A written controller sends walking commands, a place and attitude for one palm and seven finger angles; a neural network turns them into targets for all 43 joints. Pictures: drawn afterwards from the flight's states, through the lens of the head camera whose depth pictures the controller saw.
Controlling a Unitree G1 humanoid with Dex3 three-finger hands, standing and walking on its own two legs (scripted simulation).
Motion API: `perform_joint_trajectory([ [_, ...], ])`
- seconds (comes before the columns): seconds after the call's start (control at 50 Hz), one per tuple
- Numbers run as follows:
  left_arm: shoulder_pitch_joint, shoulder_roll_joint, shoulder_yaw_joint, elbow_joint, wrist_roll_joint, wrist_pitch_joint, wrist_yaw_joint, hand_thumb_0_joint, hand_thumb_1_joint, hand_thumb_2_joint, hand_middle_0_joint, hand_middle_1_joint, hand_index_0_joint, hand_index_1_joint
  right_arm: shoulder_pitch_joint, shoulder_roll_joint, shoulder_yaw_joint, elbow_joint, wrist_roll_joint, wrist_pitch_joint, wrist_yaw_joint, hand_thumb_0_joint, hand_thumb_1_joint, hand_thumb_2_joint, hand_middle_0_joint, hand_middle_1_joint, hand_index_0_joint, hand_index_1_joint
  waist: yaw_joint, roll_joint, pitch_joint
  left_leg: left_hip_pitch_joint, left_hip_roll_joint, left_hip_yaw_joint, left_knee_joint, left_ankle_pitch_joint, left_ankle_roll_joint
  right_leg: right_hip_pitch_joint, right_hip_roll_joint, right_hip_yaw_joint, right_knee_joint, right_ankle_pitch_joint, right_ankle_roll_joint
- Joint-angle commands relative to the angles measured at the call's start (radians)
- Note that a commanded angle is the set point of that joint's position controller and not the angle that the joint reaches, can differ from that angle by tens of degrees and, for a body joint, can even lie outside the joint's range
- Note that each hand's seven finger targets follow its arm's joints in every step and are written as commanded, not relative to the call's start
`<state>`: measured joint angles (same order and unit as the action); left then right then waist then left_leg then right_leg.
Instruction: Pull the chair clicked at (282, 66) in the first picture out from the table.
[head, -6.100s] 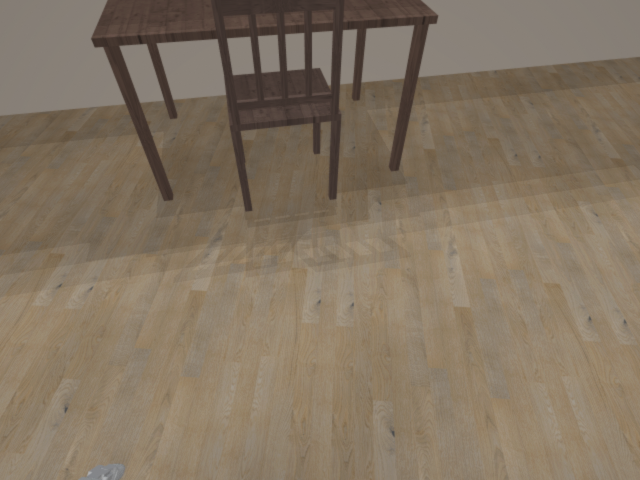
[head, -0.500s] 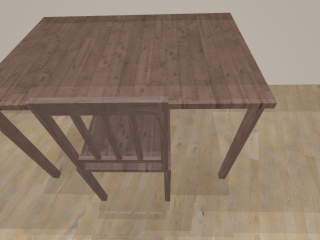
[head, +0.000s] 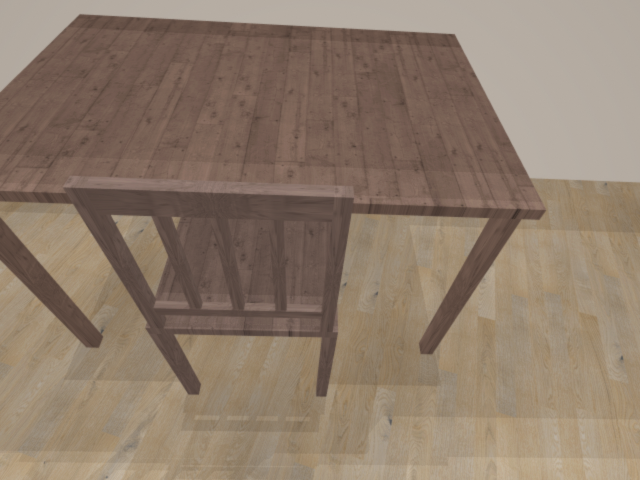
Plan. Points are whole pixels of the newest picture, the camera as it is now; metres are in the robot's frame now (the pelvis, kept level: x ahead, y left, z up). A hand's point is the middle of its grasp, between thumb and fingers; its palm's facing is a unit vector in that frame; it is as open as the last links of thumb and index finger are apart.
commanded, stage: come to a stop and stand still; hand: left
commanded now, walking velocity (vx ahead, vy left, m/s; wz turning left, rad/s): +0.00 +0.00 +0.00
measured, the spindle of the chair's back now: (230, 266) +0.47 +0.19 -0.10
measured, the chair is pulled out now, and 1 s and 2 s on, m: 0.00 0.00 0.00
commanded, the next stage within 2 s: look again from close up in 1.08 s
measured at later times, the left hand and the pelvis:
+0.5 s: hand out of the picture -0.03 +0.08 -0.18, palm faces +0.06 -0.99 -0.13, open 7.4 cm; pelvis +0.00 -0.05 +0.00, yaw +1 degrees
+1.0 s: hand out of the picture +0.00 +0.11 -0.18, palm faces +0.07 -0.98 -0.17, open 7.4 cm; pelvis +0.04 -0.05 -0.01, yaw +1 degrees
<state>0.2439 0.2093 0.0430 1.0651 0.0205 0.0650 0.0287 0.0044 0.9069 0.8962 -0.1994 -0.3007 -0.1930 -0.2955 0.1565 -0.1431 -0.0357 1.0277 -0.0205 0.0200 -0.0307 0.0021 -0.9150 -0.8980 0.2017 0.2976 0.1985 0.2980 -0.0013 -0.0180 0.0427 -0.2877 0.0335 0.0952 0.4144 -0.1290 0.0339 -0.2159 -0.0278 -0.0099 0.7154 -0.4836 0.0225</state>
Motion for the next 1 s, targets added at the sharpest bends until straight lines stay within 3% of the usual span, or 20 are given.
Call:
perform_joint_trajectory([
  [0.0, 0.146, 0.022, -0.012, 0.020, -0.005, -0.040, 0.008, 0.000, 0.900, 0.900, -0.200, -0.300, -0.200, -0.300, 0.098, -0.159, -0.035, 0.015, 0.006, -0.004, 0.003, 0.000, -0.900, -0.900, 0.200, 0.300, 0.200, 0.300, 0.008, 0.150, -0.061, 0.077, 0.164, -0.231, -0.171, -0.224, 0.050, 0.090, 0.009, -0.048, -0.371, 0.191, -0.018],
  [0.02, 0.161, 0.042, -0.013, 0.031, -0.002, -0.046, 0.013, 0.000, 0.900, 0.900, -0.200, -0.300, -0.200, -0.300, 0.111, -0.126, -0.032, 0.022, 0.011, -0.002, 0.006, 0.000, -0.900, -0.900, 0.200, 0.300, 0.200, 0.300, 0.003, 0.091, -0.042, 0.035, 0.115, -0.188, -0.133, -0.250, 0.007, 0.131, -0.024, -0.008, -0.437, 0.214, -0.033],
  [0.04, 0.145, 0.064, -0.016, 0.028, 0.000, -0.052, 0.015, 0.000, 0.900, 0.900, -0.200, -0.300, -0.200, -0.300, 0.113, -0.094, -0.023, 0.023, 0.017, 0.000, 0.008, 0.000, -0.900, -0.900, 0.200, 0.300, 0.200, 0.300, -0.008, 0.020, 0.001, 0.014, 0.063, -0.136, -0.072, -0.251, -0.032, 0.066, -0.105, 0.095, -0.478, 0.133, -0.066],
  [0.06, 0.115, 0.084, -0.020, 0.020, -0.003, -0.056, 0.014, 0.000, 0.900, 0.900, -0.200, -0.300, -0.200, -0.300, 0.113, -0.069, -0.011, 0.025, 0.016, 0.001, 0.013, 0.000, -0.900, -0.900, 0.200, 0.300, 0.200, 0.300, -0.023, -0.013, 0.015, 0.081, 0.026, -0.098, -0.024, -0.206, -0.048, -0.048, -0.161, 0.142, -0.516, 0.056, -0.090],
  [0.08, 0.077, 0.094, -0.021, 0.020, -0.005, -0.069, 0.012, 0.000, 0.900, 0.900, -0.200, -0.300, -0.200, -0.300, 0.103, -0.047, -0.003, 0.027, 0.011, 0.006, 0.014, 0.000, -0.900, -0.900, 0.200, 0.300, 0.200, 0.300, -0.027, -0.195, 0.067, 0.089, 0.011, -0.085, 0.016, -0.167, -0.047, -0.141, -0.161, 0.179, -0.575, 0.008, -0.097],
  [0.1, 0.051, 0.079, -0.025, 0.014, -0.007, -0.070, 0.014, 0.000, 0.900, 0.900, -0.200, -0.300, -0.200, -0.300, 0.106, -0.061, 0.000, 0.038, 0.006, 0.007, 0.014, 0.000, -0.900, -0.900, 0.200, 0.300, 0.200, 0.300, -0.026, -0.217, 0.132, 0.093, 0.020, -0.089, 0.040, -0.128, -0.044, -0.199, -0.172, 0.177, -0.591, 0.011, -0.102],
  [0.12, 0.047, 0.060, -0.032, 0.019, -0.010, -0.073, 0.014, 0.000, 0.900, 0.900, -0.200, -0.300, -0.200, -0.300, 0.131, -0.060, 0.004, 0.057, 0.004, 0.003, 0.013, 0.000, -0.900, -0.900, 0.200, 0.300, 0.200, 0.300, -0.035, -0.175, 0.142, 0.118, 0.027, -0.096, 0.033, -0.069, -0.043, -0.202, -0.153, 0.152, -0.563, 0.072, -0.101],
  [0.16, 0.071, 0.036, -0.037, 0.030, -0.017, -0.078, 0.014, 0.000, 0.900, 0.900, -0.200, -0.300, -0.200, -0.300, 0.186, -0.069, 0.012, 0.090, 0.007, -0.008, 0.008, 0.000, -0.900, -0.900, 0.200, 0.300, 0.200, 0.300, -0.040, -0.099, 0.094, 0.154, 0.048, -0.117, -0.008, 0.030, -0.037, -0.131, -0.102, 0.097, -0.489, 0.173, -0.077],
  [0.22, 0.107, 0.026, -0.035, 0.041, -0.018, -0.070, 0.018, 0.000, 0.900, 0.900, -0.200, -0.300, -0.200, -0.300, 0.194, -0.072, 0.012, 0.113, 0.009, -0.004, 0.005, 0.000, -0.900, -0.900, 0.200, 0.300, 0.200, 0.300, -0.026, -0.039, 0.125, 0.126, 0.049, -0.117, -0.003, -0.028, -0.044, -0.141, -0.093, 0.102, -0.510, 0.055, -0.073],
  [0.24, 0.116, 0.020, -0.035, 0.046, -0.019, -0.069, 0.017, 0.000, 0.900, 0.900, -0.200, -0.300, -0.200, -0.300, 0.200, -0.063, 0.015, 0.119, 0.007, -0.003, 0.003, 0.000, -0.900, -0.900, 0.200, 0.300, 0.200, 0.300, -0.024, -0.003, 0.139, 0.124, 0.048, -0.116, -0.005, -0.029, -0.043, -0.153, -0.090, 0.104, -0.506, 0.043, -0.076],
  [0.3, 0.149, 0.006, -0.034, 0.059, -0.020, -0.068, 0.017, 0.000, 0.900, 0.900, -0.200, -0.300, -0.200, -0.300, 0.222, -0.048, 0.019, 0.130, 0.008, -0.005, -0.002, 0.000, -0.900, -0.900, 0.200, 0.300, 0.200, 0.300, -0.014, 0.022, 0.139, 0.102, 0.050, -0.120, -0.007, -0.004, -0.040, -0.122, -0.079, 0.095, -0.488, 0.081, -0.074],
  [0.36, 0.166, -0.011, -0.033, 0.066, -0.022, -0.072, 0.020, 0.000, 0.900, 0.900, -0.200, -0.300, -0.200, -0.300, 0.244, -0.037, 0.020, 0.137, 0.007, -0.012, -0.008, 0.000, -0.900, -0.900, 0.200, 0.300, 0.200, 0.300, -0.009, 0.011, 0.094, 0.104, 0.058, -0.122, 0.000, 0.045, -0.037, -0.069, -0.077, 0.085, -0.466, 0.155, -0.072],
  [0.52, 0.190, -0.036, -0.033, 0.072, -0.021, -0.074, 0.025, 0.000, 0.900, 0.900, -0.200, -0.300, -0.200, -0.300, 0.255, -0.026, 0.020, 0.142, 0.010, -0.019, -0.015, 0.000, -0.900, -0.900, 0.200, 0.300, 0.200, 0.300, -0.005, 0.015, 0.075, 0.103, 0.066, -0.120, 0.019, 0.095, -0.034, -0.024, -0.069, 0.068, -0.430, 0.298, -0.069],
  [0.7, 0.211, -0.034, -0.031, 0.068, -0.016, -0.076, 0.031, 0.000, 0.900, 0.900, -0.200, -0.300, -0.200, -0.300, 0.206, -0.033, 0.017, 0.122, 0.013, -0.023, -0.020, 0.000, -0.900, -0.900, 0.200, 0.300, 0.200, 0.300, 0.000, -0.024, 0.038, 0.124, 0.069, -0.102, 0.055, 0.175, -0.024, 0.035, -0.075, 0.054, -0.386, 0.568, -0.040],
  [0.8, 0.206, -0.020, -0.031, 0.067, -0.014, -0.076, 0.032, 0.000, 0.900, 0.900, -0.200, -0.300, -0.200, -0.300, 0.179, -0.046, 0.022, 0.119, 0.014, -0.023, -0.021, 0.000, -0.900, -0.900, 0.200, 0.300, 0.200, 0.300, 0.000, -0.023, 0.048, 0.137, 0.067, -0.099, 0.053, 0.206, -0.021, 0.048, -0.079, 0.046, -0.381, 0.629, -0.032],
  [0.98, 0.197, 0.008, -0.033, 0.056, -0.014, -0.075, 0.028, 0.000, 0.900, 0.900, -0.200, -0.300, -0.200, -0.300, 0.143, -0.072, 0.025, 0.102, 0.015, -0.024, -0.019, 0.000, -0.900, -0.900, 0.200, 0.300, 0.200, 0.300, 0.003, -0.008, 0.032, 0.167, 0.069, -0.107, 0.037, 0.232, -0.016, 0.069, -0.078, 0.039, -0.397, 0.601, -0.029],
])
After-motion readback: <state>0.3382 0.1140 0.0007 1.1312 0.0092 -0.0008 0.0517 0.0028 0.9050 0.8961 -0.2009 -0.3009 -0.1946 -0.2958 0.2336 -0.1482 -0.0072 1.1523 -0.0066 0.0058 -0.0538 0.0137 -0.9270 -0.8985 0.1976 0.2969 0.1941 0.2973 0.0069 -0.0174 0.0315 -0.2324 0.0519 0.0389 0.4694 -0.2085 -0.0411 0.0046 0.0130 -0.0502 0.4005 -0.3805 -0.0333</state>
